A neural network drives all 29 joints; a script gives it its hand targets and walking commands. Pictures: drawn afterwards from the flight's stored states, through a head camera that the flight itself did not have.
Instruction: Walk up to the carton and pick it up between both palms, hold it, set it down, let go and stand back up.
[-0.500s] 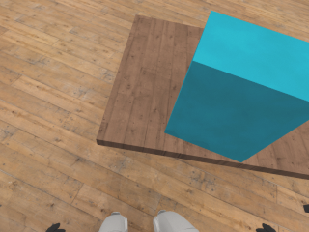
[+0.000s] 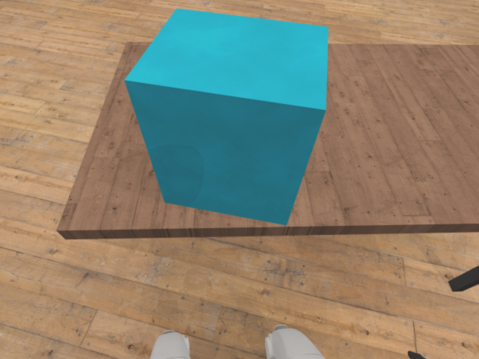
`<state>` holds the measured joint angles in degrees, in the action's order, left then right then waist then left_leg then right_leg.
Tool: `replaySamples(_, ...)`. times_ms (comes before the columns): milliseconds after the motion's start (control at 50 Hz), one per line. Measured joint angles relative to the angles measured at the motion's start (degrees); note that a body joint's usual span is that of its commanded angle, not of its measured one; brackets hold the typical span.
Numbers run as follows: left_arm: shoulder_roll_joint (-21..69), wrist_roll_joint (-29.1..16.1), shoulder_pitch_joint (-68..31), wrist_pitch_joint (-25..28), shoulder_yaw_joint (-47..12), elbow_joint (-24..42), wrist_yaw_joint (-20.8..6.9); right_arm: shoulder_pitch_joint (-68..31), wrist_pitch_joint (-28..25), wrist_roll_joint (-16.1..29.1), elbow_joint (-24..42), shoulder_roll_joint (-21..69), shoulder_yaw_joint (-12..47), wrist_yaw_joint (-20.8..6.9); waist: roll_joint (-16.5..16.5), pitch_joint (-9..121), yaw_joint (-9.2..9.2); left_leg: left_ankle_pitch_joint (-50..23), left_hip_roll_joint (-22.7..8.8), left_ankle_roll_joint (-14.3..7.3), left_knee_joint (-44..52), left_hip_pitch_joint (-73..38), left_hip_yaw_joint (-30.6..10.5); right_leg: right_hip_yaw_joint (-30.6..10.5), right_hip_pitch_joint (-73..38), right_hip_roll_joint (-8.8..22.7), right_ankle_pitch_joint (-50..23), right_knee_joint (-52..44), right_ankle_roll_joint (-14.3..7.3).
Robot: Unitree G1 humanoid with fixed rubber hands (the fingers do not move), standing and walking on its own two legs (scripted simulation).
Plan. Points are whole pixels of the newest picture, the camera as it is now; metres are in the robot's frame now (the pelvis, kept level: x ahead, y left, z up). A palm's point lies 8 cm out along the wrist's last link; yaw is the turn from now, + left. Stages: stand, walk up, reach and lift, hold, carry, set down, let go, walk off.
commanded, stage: walk up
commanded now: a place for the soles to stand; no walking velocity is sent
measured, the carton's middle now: (236, 125) +0.52 +0.03 +0.08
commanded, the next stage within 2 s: none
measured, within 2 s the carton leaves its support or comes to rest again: neither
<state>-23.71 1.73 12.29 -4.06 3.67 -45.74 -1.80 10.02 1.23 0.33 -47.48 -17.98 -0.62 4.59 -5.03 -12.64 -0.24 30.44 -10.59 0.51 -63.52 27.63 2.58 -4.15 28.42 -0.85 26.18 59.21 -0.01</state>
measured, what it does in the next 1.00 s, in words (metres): walks backwards: left foot, then right foot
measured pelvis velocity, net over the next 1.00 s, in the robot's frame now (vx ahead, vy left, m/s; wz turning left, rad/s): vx -0.24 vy -0.14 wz -0.08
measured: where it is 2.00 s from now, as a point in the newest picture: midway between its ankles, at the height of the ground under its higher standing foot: outside the picture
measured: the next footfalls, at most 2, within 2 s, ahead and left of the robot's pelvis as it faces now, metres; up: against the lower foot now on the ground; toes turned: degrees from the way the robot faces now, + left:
left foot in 0.28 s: -0.03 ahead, +0.04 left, +0.00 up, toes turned +2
right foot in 0.64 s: -0.14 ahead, -0.28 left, +0.00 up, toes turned -3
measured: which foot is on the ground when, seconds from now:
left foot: up 0.00-0.26, down 0.28-0.66, up 0.68-1.00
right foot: down 0.00-0.30, up 0.32-0.62, down 0.64-1.00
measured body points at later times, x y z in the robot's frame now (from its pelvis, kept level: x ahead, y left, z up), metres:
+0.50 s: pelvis -0.14 -0.07 +0.00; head -0.09 -0.05 +0.44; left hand +0.01 +0.23 -0.13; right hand -0.08 -0.38 -0.11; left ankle -0.07 +0.04 -0.67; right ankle -0.09 -0.23 -0.60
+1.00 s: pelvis -0.24 -0.14 +0.01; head -0.22 -0.17 +0.45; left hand -0.16 +0.17 -0.09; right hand -0.19 -0.45 -0.13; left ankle -0.18 -0.02 -0.65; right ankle -0.18 -0.27 -0.67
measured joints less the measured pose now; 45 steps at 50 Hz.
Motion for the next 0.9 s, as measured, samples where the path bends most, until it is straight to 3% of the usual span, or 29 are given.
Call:
replaySamples(60, 1.85, 0.00, -0.05, -0.01, 0.02, 0.03, -0.01, -0.21, 0.20, 0.00, 0.04, -0.40, 0.01, 0.00, 1.31, 0.02, 0.03, 0.80, 5.81, -0.94, -5.24, 0.05, -0.05, 0.22, -0.84, -0.96, -2.20, -2.04, -0.78)
replaySamples(140, 1.87, 0.01, -1.77, -0.01, 0.04, 0.04, 0.29, -0.21, 0.17, 0.00, 0.05, -0.43, 0.01, -0.02, 2.81, -0.01, 0.06, 0.82, 9.66, -1.49, -5.66, 0.05, -0.12, 2.04, 0.34, -3.42, -5.28, -4.35, -2.65)
replaySamples(240, 1.61, 0.01, -5.75, 0.22, 0.03, 0.05, 1.03, -0.21, -0.24, 0.00, 0.07, -0.50, 0.01, -0.03, 2.86, -0.03, 0.08, 1.30, 11.01, -2.81, -4.57, -0.04, -0.18, 4.85, 4.99, -5.13, -8.56, -4.50, -4.15)
replaySamples(280, 1.63, 0.01, -7.53, 0.23, 0.02, 0.05, 1.18, -0.16, -0.77, 0.00, 0.10, -0.56, 0.02, -0.15, 2.86, 0.02, 0.12, 1.37, 11.06, -3.65, 1.18, -1.39, -0.25, 5.71, 7.76, -5.30, -10.31, -4.45, -4.27)
replaySamples(320, 1.66, 0.01, -9.20, 0.22, 0.02, 0.01, 1.48, -0.05, -1.40, -0.02, 0.05, -0.44, 0.03, -0.83, 1.40, -1.88, 0.09, 2.58, 11.95, -3.90, 2.86, -1.70, 0.41, 4.64, 8.46, -4.75, -11.58, -3.98, -4.28)
replaySamples(340, 1.92, 0.01, -9.19, 0.20, 0.03, -0.01, 1.58, 0.49, -1.42, -0.02, 0.03, -0.45, 0.01, -0.97, 1.14, -2.15, 0.11, 1.16, 11.97, -3.81, 2.87, -1.73, 0.73, 3.12, 8.55, -5.34, -7.06, -1.99, -4.30)
replaySamples(380, 2.08, 0.01, -8.42, 0.20, 0.04, -0.03, 1.71, 1.74, -1.34, -0.02, 0.02, -0.45, 0.00, -0.98, 1.48, -1.83, 0.13, -0.74, 10.81, -3.44, 2.88, -1.75, 0.73, 0.07, 9.34, -7.54, 1.05, 6.06, -4.30)
replaySamples(420, 1.53, 0.01, -7.32, 0.20, 0.03, -0.02, 1.71, 2.11, -1.18, -0.02, 0.04, -0.44, -0.01, -0.88, 1.57, -1.60, 0.10, -1.74, 9.07, -2.87, 3.04, -1.72, 0.76, -2.23, 9.35, -8.53, 2.67, 13.29, -4.29)
replaySamples(520, -0.03, 0.01, -4.72, -0.03, 0.06, 0.00, 1.71, 2.12, -1.39, -0.03, 0.05, -0.43, 0.01, -0.53, 1.51, -1.53, 0.05, -3.92, 4.66, -1.32, 3.06, -1.69, 0.82, -5.85, 4.83, -6.34, 2.72, 22.31, -4.27)
replaySamples(580, -0.56, 0.00, -3.40, -0.04, 0.05, 0.03, 1.69, 2.13, -1.42, -0.08, 0.05, -0.41, 0.03, -0.72, 1.45, -1.47, -0.01, -5.19, 2.25, -0.45, 3.07, -1.67, 0.90, -4.67, -0.34, -2.92, 3.22, 19.14, -4.26)
replaySamples(620, -0.62, 0.00, -2.41, 0.17, 0.05, 0.07, 1.45, 2.14, -1.13, -0.37, 0.04, -0.39, 0.04, -1.25, 1.38, -1.40, -0.05, -5.95, 1.07, 0.09, 3.08, -1.64, 0.97, -2.75, -6.04, -0.36, 4.87, 9.59, -4.26)
replaySamples(640, -0.61, 0.00, -1.73, 0.54, 0.07, 0.07, 1.31, 2.12, -0.73, -0.55, 0.03, -0.40, 0.03, -1.53, 1.36, -1.33, -0.04, -6.14, 0.72, 0.20, 2.88, -1.51, 0.96, -2.16, -9.37, 0.46, 7.20, 3.94, -3.74)
replaySamples(680, 0.22, 0.00, -0.74, 1.28, 0.10, -0.33, 1.25, 2.25, 0.82, -0.62, -0.18, -0.50, 0.01, -1.71, 2.74, -1.70, 0.04, -3.53, 0.31, -0.31, 1.56, -1.24, -0.95, -1.00, -9.56, -0.60, 9.42, 4.36, -0.80)
replaySamples(720, 1.46, 0.00, 1.10, 1.77, 0.09, -0.36, 1.33, 2.70, 2.51, -0.62, -0.94, -0.54, 0.00, -1.74, 3.15, -1.12, 0.00, -1.85, 3.92, -0.50, -0.44, -1.03, -4.12, -0.24, -9.45, -0.51, 7.64, 4.99, -0.31)
replaySamples(780, 3.42, 0.00, 3.73, 1.91, 0.07, -1.68, 1.82, 2.68, 2.73, -0.63, -1.25, -1.51, 0.01, -2.07, 4.00, 0.53, 0.05, -1.84, 8.61, -0.49, -0.83, -0.99, -4.76, -0.70, -8.50, -0.22, 4.63, 3.03, -0.31)
replaySamples(900, 4.16, 0.01, 3.76, 3.58, 0.09, -2.35, 3.04, 2.80, 2.44, -0.62, -1.26, -3.74, 0.00, -3.63, 6.48, 0.65, 0.06, -1.84, 13.23, -0.49, -0.84, -0.99, -4.82, 0.57, -6.11, 0.31, -0.18, -1.82, -0.30)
